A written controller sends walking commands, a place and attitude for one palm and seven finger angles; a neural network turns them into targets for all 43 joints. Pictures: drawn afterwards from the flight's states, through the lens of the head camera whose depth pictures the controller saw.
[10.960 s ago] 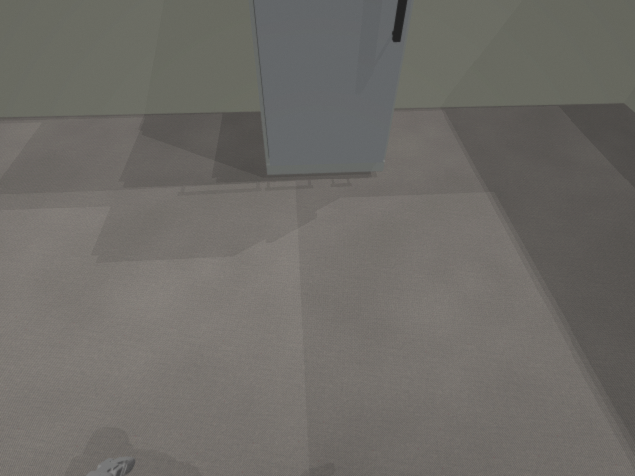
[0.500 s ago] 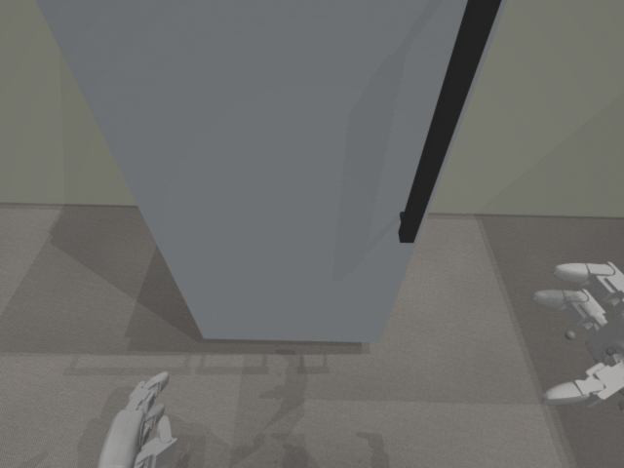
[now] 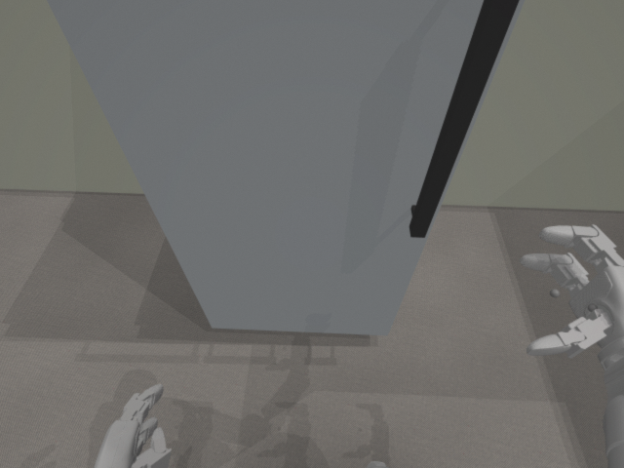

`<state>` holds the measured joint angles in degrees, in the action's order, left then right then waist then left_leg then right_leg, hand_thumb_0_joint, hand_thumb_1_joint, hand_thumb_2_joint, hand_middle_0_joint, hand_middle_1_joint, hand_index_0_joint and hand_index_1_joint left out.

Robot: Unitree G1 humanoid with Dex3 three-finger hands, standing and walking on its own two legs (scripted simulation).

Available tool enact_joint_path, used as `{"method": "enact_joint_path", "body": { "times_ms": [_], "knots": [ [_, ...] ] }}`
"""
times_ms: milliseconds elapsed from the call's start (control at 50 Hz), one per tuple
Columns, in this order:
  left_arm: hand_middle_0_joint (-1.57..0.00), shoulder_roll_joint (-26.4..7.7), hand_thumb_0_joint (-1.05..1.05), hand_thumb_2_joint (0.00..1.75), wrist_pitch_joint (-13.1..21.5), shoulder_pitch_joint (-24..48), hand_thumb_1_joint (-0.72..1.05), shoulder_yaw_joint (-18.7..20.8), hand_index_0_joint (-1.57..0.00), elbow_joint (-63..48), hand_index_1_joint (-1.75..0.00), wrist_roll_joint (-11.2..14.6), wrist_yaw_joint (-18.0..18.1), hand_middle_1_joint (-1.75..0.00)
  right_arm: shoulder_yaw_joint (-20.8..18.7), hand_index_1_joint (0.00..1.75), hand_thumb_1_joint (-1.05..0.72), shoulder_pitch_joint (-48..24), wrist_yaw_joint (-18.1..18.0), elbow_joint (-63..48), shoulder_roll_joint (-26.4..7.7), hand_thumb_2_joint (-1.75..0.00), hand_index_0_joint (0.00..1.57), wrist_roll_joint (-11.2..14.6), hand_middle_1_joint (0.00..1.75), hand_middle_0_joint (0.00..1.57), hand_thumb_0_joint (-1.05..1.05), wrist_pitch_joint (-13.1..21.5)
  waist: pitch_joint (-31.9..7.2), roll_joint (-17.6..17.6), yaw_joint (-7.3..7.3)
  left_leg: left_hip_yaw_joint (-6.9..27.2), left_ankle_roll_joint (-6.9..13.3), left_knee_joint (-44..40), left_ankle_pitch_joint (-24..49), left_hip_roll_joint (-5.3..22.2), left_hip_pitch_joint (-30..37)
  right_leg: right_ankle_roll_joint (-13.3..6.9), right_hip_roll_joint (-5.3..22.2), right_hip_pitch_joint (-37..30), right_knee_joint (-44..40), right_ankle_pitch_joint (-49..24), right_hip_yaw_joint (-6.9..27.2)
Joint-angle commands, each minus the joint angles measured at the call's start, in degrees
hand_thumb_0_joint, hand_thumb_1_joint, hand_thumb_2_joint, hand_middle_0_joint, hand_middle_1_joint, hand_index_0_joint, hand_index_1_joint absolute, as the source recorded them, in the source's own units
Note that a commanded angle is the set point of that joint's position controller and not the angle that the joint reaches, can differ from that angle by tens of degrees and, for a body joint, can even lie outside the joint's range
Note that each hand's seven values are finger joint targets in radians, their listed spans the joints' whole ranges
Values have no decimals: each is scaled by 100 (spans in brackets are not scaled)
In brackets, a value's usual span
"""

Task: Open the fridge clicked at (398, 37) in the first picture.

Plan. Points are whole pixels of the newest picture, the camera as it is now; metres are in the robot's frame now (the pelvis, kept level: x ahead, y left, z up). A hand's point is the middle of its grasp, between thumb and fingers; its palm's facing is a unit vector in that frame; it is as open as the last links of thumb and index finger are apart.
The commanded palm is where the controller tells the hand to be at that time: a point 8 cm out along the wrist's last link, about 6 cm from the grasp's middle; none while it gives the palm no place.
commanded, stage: move the hooked fingers beside the handle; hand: right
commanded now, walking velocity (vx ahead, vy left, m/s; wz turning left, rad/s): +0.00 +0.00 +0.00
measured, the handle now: (452, 115) +0.54 -0.15 +0.17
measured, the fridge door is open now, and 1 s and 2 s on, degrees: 0 0 0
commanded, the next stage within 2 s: feel for the door with the fingertips in 2.00 s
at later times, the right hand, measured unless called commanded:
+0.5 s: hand (512, 247) +0.39 -0.23 +0.08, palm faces -0.01 +1.00 -0.01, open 14.0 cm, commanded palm +0.37 -0.28 +0.08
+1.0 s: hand (491, 211) +0.45 -0.22 +0.08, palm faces -0.01 +1.00 +0.01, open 14.0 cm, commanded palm +0.43 -0.27 +0.07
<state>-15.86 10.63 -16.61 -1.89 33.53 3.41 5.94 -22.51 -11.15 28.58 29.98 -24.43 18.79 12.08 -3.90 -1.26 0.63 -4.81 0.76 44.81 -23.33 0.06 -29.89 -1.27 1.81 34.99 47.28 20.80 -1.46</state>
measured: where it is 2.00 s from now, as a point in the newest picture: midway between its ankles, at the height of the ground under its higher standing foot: outside the picture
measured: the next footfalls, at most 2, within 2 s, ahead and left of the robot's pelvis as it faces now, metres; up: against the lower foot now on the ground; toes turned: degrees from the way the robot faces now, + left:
none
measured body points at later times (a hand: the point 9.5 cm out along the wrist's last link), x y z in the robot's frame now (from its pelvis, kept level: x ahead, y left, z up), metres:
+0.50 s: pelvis +0.01 -0.01 +0.00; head +0.06 -0.01 +0.45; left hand +0.11 +0.25 -0.10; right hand +0.38 -0.28 +0.08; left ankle -0.01 +0.11 -0.70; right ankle +0.03 -0.10 -0.70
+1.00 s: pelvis +0.00 +0.00 -0.01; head +0.09 -0.02 +0.43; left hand +0.05 +0.27 -0.12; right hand +0.45 -0.27 +0.08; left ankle -0.01 +0.11 -0.70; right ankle +0.03 -0.10 -0.70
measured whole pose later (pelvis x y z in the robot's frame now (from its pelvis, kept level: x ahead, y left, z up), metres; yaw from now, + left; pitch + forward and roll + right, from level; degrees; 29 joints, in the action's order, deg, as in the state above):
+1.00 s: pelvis +0.00 +0.00 -0.01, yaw +2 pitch +14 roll +2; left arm -15.3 -0.3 -20.1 -1.2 36.5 2.4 3.5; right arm -21.7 -38.9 20.4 57.8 -27.3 10.9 19.3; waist -5.0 -0.3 5.4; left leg -3.7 0.7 48.2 -24.2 -0.7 -38.1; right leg -1.4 2.7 42.8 50.8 22.3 -2.3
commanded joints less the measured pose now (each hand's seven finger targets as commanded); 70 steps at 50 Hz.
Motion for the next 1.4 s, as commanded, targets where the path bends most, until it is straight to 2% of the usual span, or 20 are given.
{"method": "enact_joint_path", "body": {
  "times_ms": [0, 60, 120, 180, 220, 260, 340, 400, 420, 460, 540, 720, 960, 1060, 1140, 1180, 1260, 1320, 1340, 1380],
  "knots": [
    [-20, -818, 0, 90, 191, 46, 90, 340, -20, -744, -30, -11, 28, -30, -416, 120, 50, -1604, -191, -1103, -1460, -30, 30, 37, 120, 30, 0, 412, -1569, -327, 15, 216, 39, -562, 1394, -113, 173, -34, -116, -1290, -685, -1236, 311],
    [-20, -810, 0, 90, 126, -18, 90, 350, -20, -696, -30, -19, -4, -30, -312, 120, 50, -1859, -293, -1136, -1386, -30, 30, -18, 120, 30, 0, 475, -1655, -444, 57, 207, 46, -521, 1553, -123, 148, -21, -104, -1400, -657, -1425, 309],
    [-20, -826, 0, 90, 47, -78, 90, 357, -20, -668, -30, -32, -18, -30, -327, 120, 50, -1844, -409, -948, -1396, -30, 30, -52, 120, 30, 0, 492, -1590, -157, 54, 208, 42, -531, 1527, -136, 187, -37, -90, -1271, -658, -1395, 307],
    [-20, -794, 0, 90, -28, -95, 90, 361, -20, -626, -30, -31, -37, -30, -153, 120, 50, -2200, -514, -933, -1244, -30, 30, -159, 120, 30, 0, 523, -1625, -452, 117, 190, 42, -504, 1541, -117, 45, -12, -87, -1405, -680, -1456, 321],
    [-20, -807, 0, 90, -73, -156, 90, 381, -20, -608, -30, -45, -51, -30, -139, 120, 50, -2230, -596, -910, -1243, -30, 30, -184, 120, 30, 0, 561, -1696, -238, 117, 174, 53, -496, 1589, -138, 87, -21, -58, -1449, -654, -1592, 352],
    [-20, -781, 0, 90, -113, -162, 90, 383, -20, -602, -30, -50, -77, -30, -53, 120, 50, -2231, -652, -915, -1117, -30, 30, -221, 120, 30, 0, 592, -1831, -444, 109, 191, 39, -478, 1678, -128, 58, -3, -62, -1568, -647, -1690, 325],
    [-20, -802, 0, 90, -232, -212, 90, 383, -20, -528, -30, -49, -85, -30, -37, 120, 50, -2587, -752, -580, -1121, -30, 30, -277, 120, 30, 0, 620, -1703, -164, 192, 202, 21, -493, 1701, -145, 23, -21, -54, -1429, -631, -1618, 301],
    [-20, -816, 0, 90, -335, -248, 90, 372, -20, -472, -30, -58, -81, -30, -220, 120, 50, -2913, -804, -280, -1407, -30, 30, -359, 120, 30, 0, 651, -1660, -269, 188, 214, 40, -476, 1568, -134, -15, -4, -62, -1325, -632, -1472, 322],
    [-20, -827, 0, 90, -371, -277, 90, 370, -20, -463, -30, -67, -75, -30, -165, 120, 50, -3026, -812, -217, -1387, -30, 30, -364, 120, 30, 0, 677, -1678, -89, 224, 229, 38, -481, 1612, -144, 41, -36, -61, -1260, -591, -1488, 298],
    [-20, -822, 0, 90, -409, -307, 90, 376, -20, -439, -30, -67, -87, -30, -236, 120, 50, -3173, -788, -43, -1467, -30, 30, -388, 120, 30, 0, 726, -1816, -344, 195, 260, 42, -449, 1681, -136, 47, -12, -74, -1301, -554, -1527, 276],
    [-20, -825, 0, 90, -497, -404, 90, 389, -20, -391, -30, -67, -110, -30, 45, 120, 50, -3590, -720, 252, -1227, -30, 30, -419, 120, 30, 0, 820, -1964, -267, 311, 243, 43, -391, 1794, -162, -93, -20, -53, -1419, -452, -1724, 307],
    [-20, -870, 0, 90, -748, -578, 90, 405, -20, -335, -30, -88, -151, -30, -158, 120, 50, -4186, -782, 757, -1596, -30, 30, -496, 120, 30, 0, 914, -2022, -218, 340, 298, 37, -309, 1906, -169, -68, -56, -71, -1106, -325, -1713, 256],
    [-20, -910, 0, 90, -980, -863, 90, 405, -20, -163, -30, -129, -191, -30, -147, 120, 50, -5157, -805, 1710, -1785, -30, 30, -691, 120, 30, 0, 1139, -2328, -351, 529, 342, 3, -167, 1850, -220, -391, -66, -44, -1031, -108, -1690, 271],
    [-20, -950, 0, 90, -1087, -1009, 90, 384, -20, -105, -30, -144, -210, -30, -120, 120, 50, -5637, -846, 2101, -1927, -30, 30, -801, 120, 30, 0, 1131, -2147, -346, 675, 339, -1, -136, 1591, -246, -666, -72, -17, -806, -50, -1450, 310],
    [-20, -968, 0, 90, -1132, -1143, 90, 404, -20, -95, -30, -183, -227, -30, -287, 120, 50, -5864, -918, 2061, -2126, -30, 30, -856, 120, 30, 0, 1218, -2595, -387, 668, 356, -12, -43, 1788, -264, -597, -73, -14, -925, 49, -1709, 318],
    [-20, -967, 0, 90, -1157, -1178, 90, 389, -20, -77, -30, -184, -244, -30, -239, 120, 50, -5893, -933, 2331, -2081, -30, 30, -881, 120, 30, 0, 1167, -2368, -373, 726, 372, -25, -74, 1715, -271, -707, -83, -15, -773, 81, -1589, 294],
    [-20, -978, 0, 90, -1248, -1252, 90, 410, -20, -208, -30, -213, -272, -30, -506, 120, 50, -5464, -898, 2262, -2380, -30, 30, -956, 120, 30, 0, 1181, -2698, -511, 517, 357, 3, 33, 1970, -283, -477, -67, -18, -806, 95, -1881, 255],
    [-20, -932, 0, 90, -1288, -1250, 90, 428, -20, -300, -30, -208, -323, -30, -389, 120, 50, -5246, -843, 1909, -2082, -30, 30, -822, 120, 30, 0, 1234, -2832, -638, 504, 321, 22, 51, 2181, -327, -482, -66, -5, -1062, 133, -2232, 241],
    [-20, -961, 0, 90, -1316, -1249, 90, 434, -20, -282, -30, -202, -322, -30, -555, 120, 50, -5189, -849, 1916, -2281, -30, 30, -815, 120, 30, 0, 1220, -2772, -540, 470, 313, 12, 41, 2191, -335, -453, -55, 16, -1004, 111, -2205, 248],
    [-20, -947, 0, 90, -1334, -1224, 90, 444, -20, -284, -30, -182, -317, -30, -397, 120, 50, -5301, -834, 1856, -2104, -30, 30, -798, 120, 30, 0, 1188, -2602, -391, 560, 309, -10, -9, 2062, -336, -490, -72, 11, -910, 77, -1987, 248]
  ]
}}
